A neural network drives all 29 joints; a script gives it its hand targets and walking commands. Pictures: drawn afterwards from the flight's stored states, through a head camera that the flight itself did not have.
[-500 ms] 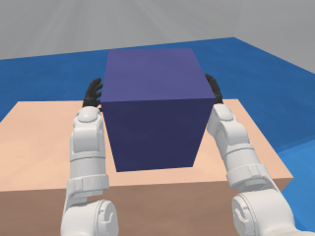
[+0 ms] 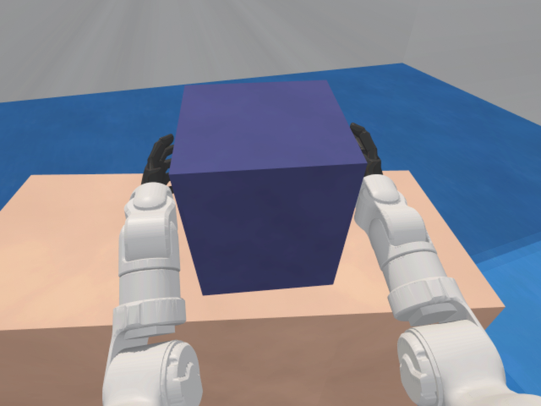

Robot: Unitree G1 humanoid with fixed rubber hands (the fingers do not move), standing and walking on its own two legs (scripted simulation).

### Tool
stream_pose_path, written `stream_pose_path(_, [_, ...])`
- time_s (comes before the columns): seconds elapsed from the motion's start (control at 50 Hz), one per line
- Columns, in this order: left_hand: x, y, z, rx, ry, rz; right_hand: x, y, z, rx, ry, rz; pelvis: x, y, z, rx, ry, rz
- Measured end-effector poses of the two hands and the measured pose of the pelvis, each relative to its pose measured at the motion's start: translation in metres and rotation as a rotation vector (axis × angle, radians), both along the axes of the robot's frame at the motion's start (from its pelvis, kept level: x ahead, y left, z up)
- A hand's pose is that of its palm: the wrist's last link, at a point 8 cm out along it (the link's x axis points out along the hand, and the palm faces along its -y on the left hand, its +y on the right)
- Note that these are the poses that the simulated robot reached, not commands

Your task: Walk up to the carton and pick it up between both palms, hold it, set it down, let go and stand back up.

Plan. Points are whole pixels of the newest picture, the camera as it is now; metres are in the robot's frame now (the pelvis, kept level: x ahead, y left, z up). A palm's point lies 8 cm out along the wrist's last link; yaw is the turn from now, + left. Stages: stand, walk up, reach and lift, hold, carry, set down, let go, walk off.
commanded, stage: hold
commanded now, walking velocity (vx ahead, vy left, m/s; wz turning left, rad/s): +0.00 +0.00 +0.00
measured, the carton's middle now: (263, 190) +0.39 +0.01 +0.17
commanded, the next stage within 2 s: none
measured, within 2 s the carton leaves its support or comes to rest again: neither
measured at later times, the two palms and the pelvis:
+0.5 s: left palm (155, 187) +0.37 +0.16 +0.20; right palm (364, 178) +0.37 -0.14 +0.20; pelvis +0.01 +0.00 +0.00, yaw +0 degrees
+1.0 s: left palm (156, 187) +0.37 +0.16 +0.20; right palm (366, 179) +0.36 -0.14 +0.21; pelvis +0.00 +0.00 +0.00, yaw -1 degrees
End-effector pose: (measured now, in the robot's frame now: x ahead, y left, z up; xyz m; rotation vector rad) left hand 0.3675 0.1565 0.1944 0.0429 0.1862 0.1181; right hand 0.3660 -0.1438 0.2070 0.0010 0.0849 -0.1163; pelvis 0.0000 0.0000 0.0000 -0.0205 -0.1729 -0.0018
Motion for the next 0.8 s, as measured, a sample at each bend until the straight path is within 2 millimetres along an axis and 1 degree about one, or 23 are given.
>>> stream_pose_path(0.24, [0.0005,0.0012,-0.0006,0.005,-0.004,0.001,0.0013,0.0010,-0.0025,0.005,-0.005,0.002,0.0064,0.0006,0.0000,-0.002,-0.008,0.001])
stream_pose_path(0.46, [-0.0002,0.0024,0.0009,0.007,-0.009,0.000,0.0003,0.0020,-0.0032,0.003,-0.012,0.002,0.0079,0.0026,-0.0001,-0.003,-0.011,0.000])
stream_pose_path(0.8, [-0.0022,0.0028,0.0008,0.004,-0.007,-0.006,-0.0032,0.0025,-0.0023,0.002,-0.012,-0.005,0.0033,0.0041,-0.0001,-0.002,-0.015,-0.005])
